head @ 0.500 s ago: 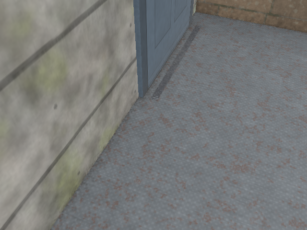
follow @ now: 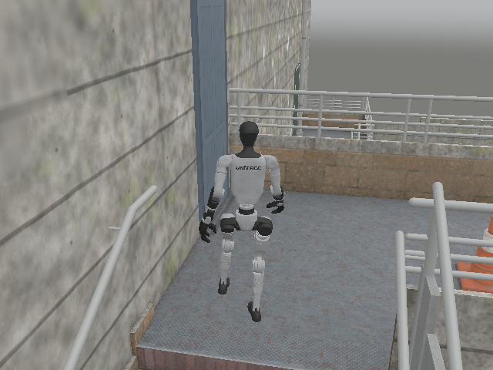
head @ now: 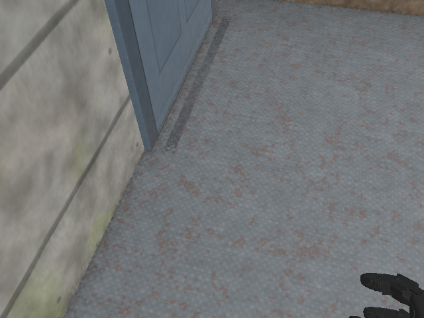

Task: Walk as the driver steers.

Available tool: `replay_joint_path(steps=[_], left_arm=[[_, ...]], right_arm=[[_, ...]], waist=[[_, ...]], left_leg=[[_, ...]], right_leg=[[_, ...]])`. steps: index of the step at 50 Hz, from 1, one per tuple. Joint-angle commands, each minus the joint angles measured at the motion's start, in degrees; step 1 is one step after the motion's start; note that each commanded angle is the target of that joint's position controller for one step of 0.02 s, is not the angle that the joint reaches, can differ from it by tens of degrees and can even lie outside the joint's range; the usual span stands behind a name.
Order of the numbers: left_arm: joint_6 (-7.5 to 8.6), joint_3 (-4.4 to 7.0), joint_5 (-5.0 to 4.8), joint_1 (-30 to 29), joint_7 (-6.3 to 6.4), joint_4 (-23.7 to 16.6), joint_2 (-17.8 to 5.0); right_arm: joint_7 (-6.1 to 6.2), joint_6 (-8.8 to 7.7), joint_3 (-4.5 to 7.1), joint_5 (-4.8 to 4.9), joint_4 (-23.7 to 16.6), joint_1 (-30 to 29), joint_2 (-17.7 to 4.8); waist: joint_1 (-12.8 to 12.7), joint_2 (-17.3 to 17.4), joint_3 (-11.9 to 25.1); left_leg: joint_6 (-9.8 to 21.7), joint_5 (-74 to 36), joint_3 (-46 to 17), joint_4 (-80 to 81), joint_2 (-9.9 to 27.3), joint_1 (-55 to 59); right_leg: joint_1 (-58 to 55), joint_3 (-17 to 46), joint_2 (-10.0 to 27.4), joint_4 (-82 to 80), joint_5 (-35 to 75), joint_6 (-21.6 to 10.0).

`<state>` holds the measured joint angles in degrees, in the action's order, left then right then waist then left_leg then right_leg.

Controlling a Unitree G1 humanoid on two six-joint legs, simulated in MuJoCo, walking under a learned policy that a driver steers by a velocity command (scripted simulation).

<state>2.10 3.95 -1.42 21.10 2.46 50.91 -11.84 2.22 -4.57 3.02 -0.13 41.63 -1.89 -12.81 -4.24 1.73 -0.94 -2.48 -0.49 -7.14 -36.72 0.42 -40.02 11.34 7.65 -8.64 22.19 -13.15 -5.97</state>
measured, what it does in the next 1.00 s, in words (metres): walks ahead: left foot, then right foot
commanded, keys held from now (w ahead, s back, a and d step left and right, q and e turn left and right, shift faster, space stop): no key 0.94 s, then w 0.06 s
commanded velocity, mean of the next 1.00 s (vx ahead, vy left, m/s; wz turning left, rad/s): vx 0.05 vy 0.00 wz -0.11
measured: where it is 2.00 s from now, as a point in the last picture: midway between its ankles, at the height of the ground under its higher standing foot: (262, 265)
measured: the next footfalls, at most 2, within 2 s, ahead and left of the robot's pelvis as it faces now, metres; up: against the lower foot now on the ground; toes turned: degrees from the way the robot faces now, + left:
left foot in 0.12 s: +0.25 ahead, +0.11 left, +0.00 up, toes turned -8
right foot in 0.46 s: +0.14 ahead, -0.12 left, +0.00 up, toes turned -3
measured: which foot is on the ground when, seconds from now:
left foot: up 0.00-0.10, down 0.12-1.00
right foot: down 0.00-0.14, up 0.16-0.44, down 0.46-1.00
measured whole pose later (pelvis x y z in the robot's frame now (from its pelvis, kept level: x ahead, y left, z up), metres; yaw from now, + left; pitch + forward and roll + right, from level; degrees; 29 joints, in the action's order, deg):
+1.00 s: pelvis +0.13 -0.01 -0.02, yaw -4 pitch -1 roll +0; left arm 1.2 2.5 0.5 16.8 1.9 42.7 -9.7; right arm 1.6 -0.7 3.0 -0.3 45.5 10.8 -10.2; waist 0.0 0.2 -0.5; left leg -0.3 14.3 -3.4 -36.3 -0.9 -21.7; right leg 13.8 0.5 -1.7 36.6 -21.9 -1.4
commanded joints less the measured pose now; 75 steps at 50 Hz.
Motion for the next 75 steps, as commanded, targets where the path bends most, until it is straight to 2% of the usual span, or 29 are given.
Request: replay_joint_path(steps=[1,4,6,7,8,9,10,11,15,17,21,23,25,28,34,40,47,49,52,54,57,58,59,60,61,63,66,70,75], left_arm=[[-0.44,2.66,0.02,0.52,1.75,-4.56,-7.81],[-0.84,2.83,0.43,-1.62,2.24,-7.33,-7.73],[-0.38,2.3,0.83,-4.3,1.25,-9.94,-6.56],[0.08,1.47,1.96,-1.93,0.78,-10.92,-4.05],[0.37,0.83,0.81,6.43,0.29,-10.89,-4.67],[-0.14,1.66,0.74,7.14,-0.14,-9.15,-9.82],[-1.15,2.51,0.63,0.43,-0.11,-10.04,-12.43],[-2.27,2.46,1.02,-2.76,0.2,-10.64,-11.61],[-2.65,0.41,1.19,-3.14,0.32,-12.04,-4.47],[-1.87,-0.07,2.18,-5.11,0.49,-12.64,-4.21],[-1.79,0.06,2.04,-5.08,0.23,-12.12,-5.68],[-2.1,-0.2,3.04,-6.24,0.05,-13.47,-5.46],[-1.77,0.61,3.9,-6.96,-0.16,-13.95,-8.77],[-0.33,-0.65,3.33,-11.03,-0.79,-14.18,-5.05],[-0.16,-0.44,2.35,-6.99,-0.1,-13.07,-4.9],[0.05,-0.46,2.14,-5.25,-0.34,-12.38,-3.44],[-0.04,-0.27,2.03,-4.2,-0.39,-11.84,-2.7],[-0.38,0.01,1.81,-1.75,-0.48,-10.72,-3.07],[0.14,1.29,1.14,0.03,-0.31,-10.86,-8.23],[1.12,1.66,0.64,-0.87,-0.21,-10.41,-9.63],[1.38,1.09,-0.22,-4.17,-1.02,-10.65,-8.13],[1.48,0.85,-0.15,-5.36,-1.2,-10.91,-7.33],[2.06,0.18,-0.17,-7.7,-1.16,-12.55,-5.14],[3.33,0.18,-0.59,-8.27,-0.94,-14.91,-4.93],[3.94,0.78,-0.79,-9.44,-1.04,-15.48,-7.72],[4.21,0.78,0.0,-8.0,-1.92,-14.17,-7.35],[3.58,0.82,0.48,-6.68,-2.38,-13.7,-6.36],[3.01,-0.1,1.43,-12.3,-2.48,-15.83,-5.25],[3.9,-1.16,0.66,-22.43,-3.98,-18.81,-5.02]], right_arm=[[-1.01,-0.47,0.92,0.0,-6.03,-5.17,-5.12],[-1.8,-2.24,1.13,0.08,-5.62,-2.66,-6.15],[-1.17,-3.23,1.84,-1.19,-4.12,5.65,-7.8],[-0.39,-2.84,2.01,-2.09,-4.43,9.92,-9.39],[0.0,-1.72,2.32,-1.88,-3.52,12.55,-9.98],[0.3,-0.79,1.99,-0.39,-4.84,10.89,-6.95],[0.71,0.11,1.39,0.12,-6.18,8.54,-5.21],[0.67,1.16,0.9,-0.29,-6.41,6.76,-5.12],[-0.29,3.22,0.99,-1.42,-6.04,2.4,-5.57],[-0.55,3.48,1.49,-1.54,-5.31,4.52,-6.26],[-0.38,4.13,1.56,-0.96,-4.65,6.6,-6.41],[-0.21,3.92,0.95,-0.1,-3.22,9.45,-4.44],[-0.01,3.0,1.66,-0.03,-3.11,10.46,-5.6],[-0.39,2.44,1.38,-0.99,-2.43,10.46,-2.84],[-1.13,2.86,1.37,-0.68,-1.23,11.37,-3.21],[-0.8,2.69,1.19,-0.63,-0.43,11.85,-2.64],[-0.36,3.11,1.23,-0.39,-0.13,11.5,-2.73],[-0.47,3.39,1.3,-0.12,1.03,12.82,-2.63],[-0.98,1.65,1.53,1.72,-0.41,8.83,-3.49],[-1.71,-0.13,1.4,2.02,-1.14,6.57,-3.48],[-2.74,-1.47,1.63,1.85,1.48,12.89,-3.27],[-2.67,-1.49,2.39,1.31,3.55,18.22,-4.5],[-2.26,-1.57,3.7,0.78,4.83,24.89,-8.76],[-2.44,-1.13,5.13,0.46,5.51,30.83,-14.33],[-2.4,-1.13,3.81,0.06,4.79,30.14,-11.22],[-2.28,-0.4,2.71,-0.5,2.69,23.87,-8.54],[-2.58,0.17,1.2,-0.23,2.44,21.36,-5.86],[-2.07,-0.23,1.2,0.25,3.75,24.95,-7.67],[-1.23,0.42,1.69,0.81,3.9,25.75,-11.67]], waist=[[1.43,-6.86,5.59],[2.31,-7.02,7.01],[5.98,-4.5,12.83],[6.19,4.04,17.71],[3.68,18.76,23.0],[3.88,10.81,22.03],[5.32,4.24,16.24],[4.55,0.61,13.12],[1.45,4.42,6.93],[3.05,6.01,9.06],[2.68,6.08,8.52],[2.44,3.75,6.61],[3.97,-6.22,2.45],[6.32,-11.1,0.46],[4.88,-2.73,-1.66],[4.65,-0.91,1.46],[4.47,-1.34,2.63],[4.02,-3.13,2.12],[2.14,-10.63,-5.53],[1.96,-10.84,-8.61],[5.86,-9.2,-5.59],[8.0,-8.18,-2.66],[10.38,-0.36,-0.07],[11.38,14.4,3.06],[11.18,12.48,2.74],[7.71,2.77,0.08],[4.62,2.3,-1.23],[5.98,0.81,-1.62],[9.06,1.49,-2.71]], left_leg=[[0.61,-0.68,-0.02,4.23,-1.29,0.16],[2.7,0.98,0.4,9.34,-1.37,7.5],[6.44,-12.7,0.75,14.39,1.42,27.83],[12.2,-36.99,-8.8,9.32,11.66,43.79],[23.59,-40.58,-25.7,10.41,24.69,54.51],[23.36,-21.62,-29.58,13.11,24.47,49.6],[20.14,-11.93,-23.53,14.2,19.82,43.07],[17.64,-4.51,-19.17,15.94,16.51,36.2],[13.56,3.36,-6.65,20.47,6.08,17.05],[14.57,4.29,-6.78,20.36,6.19,19.36],[13.7,21.93,-9.54,20.09,7.54,18.88],[8.79,33.14,-8.83,18.96,5.8,14.48],[4.07,29.26,0.07,14.0,0.56,13.73],[2.38,15.17,3.76,6.21,-1.06,24.98],[4.18,15.83,1.47,8.46,0.4,22.8],[4.2,10.49,1.02,6.91,0.87,25.07],[4.67,5.48,0.71,5.17,1.29,26.28],[4.66,20.93,3.02,3.86,-0.95,24.9],[4.65,25.53,8.93,-6.01,-3.42,11.98],[6.36,22.62,7.05,-8.54,-0.24,8.1],[8.15,22.47,9.65,3.87,-1.29,22.01],[8.07,18.56,8.07,5.18,-1.62,31.82],[11.5,24.13,-5.0,10.98,5.3,40.27],[19.46,27.3,-28.17,20.86,16.84,48.99],[22.45,26.67,-36.5,24.38,21.25,49.44],[18.75,25.57,-23.98,23.17,17.53,44.44],[15.65,16.4,-12.68,26.5,12.72,36.58],[15.47,4.63,-4.63,27.91,11.2,36.16],[13.39,3.74,0.76,27.64,10.24,33.32]], right_leg=[[-9.18,12.95,14.99,1.94,30.45,0.36],[-9.85,14.67,15.15,7.21,31.51,-1.26],[-3.04,11.68,9.32,18.49,31.43,0.55],[9.4,7.14,3.41,31.36,4.43,2.86],[22.16,4.31,-0.86,42.4,-28.62,5.99],[24.45,4.25,3.54,48.84,-27.09,7.33],[25.43,1.71,4.88,52.06,-21.95,9.23],[25.06,-0.78,6.38,52.33,-18.38,9.95],[13.66,-6.58,8.42,37.97,-12.98,9.85],[10.3,-6.73,9.26,29.25,-13.18,9.47],[2.41,-7.36,9.02,13.35,-3.06,7.45],[-2.34,-6.39,9.69,7.98,-2.12,5.35],[5.06,-0.17,14.51,5.17,-10.98,1.82],[15.36,2.39,14.8,-1.92,-20.23,2.43],[12.56,-0.79,12.17,2.36,-14.26,3.12],[10.11,-1.94,11.27,4.76,-6.58,2.67],[9.05,-2.93,10.48,6.08,-1.66,2.93],[9.49,-2.14,10.36,3.25,-16.16,1.6],[7.03,13.32,20.31,-7.37,-33.96,-5.52],[5.57,19.15,25.15,-8.57,-28.81,-8.61],[7.89,9.92,20.51,-2.84,-16.59,-4.89],[11.85,6.11,17.32,2.56,-9.77,-2.68],[19.81,-1.79,11.14,17.17,-1.43,1.38],[31.58,-8.23,5.2,36.03,-8.14,5.12],[38.66,-2.96,6.76,46.67,-18.44,5.06],[40.6,-2.6,12.06,52.05,-10.42,3.69],[36.67,-4.14,15.62,47.06,-1.45,4.39],[38.29,-6.01,16.07,35.96,6.7,6.68],[29.25,-8.31,13.24,17.16,16.22,7.62]])
Velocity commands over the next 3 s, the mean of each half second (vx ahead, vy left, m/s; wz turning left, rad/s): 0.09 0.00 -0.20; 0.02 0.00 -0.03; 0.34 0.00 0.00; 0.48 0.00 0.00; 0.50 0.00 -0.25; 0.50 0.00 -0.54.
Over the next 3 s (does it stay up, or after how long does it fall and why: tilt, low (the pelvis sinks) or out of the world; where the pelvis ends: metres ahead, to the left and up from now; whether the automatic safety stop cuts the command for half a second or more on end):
stays up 1.07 -0.23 0.01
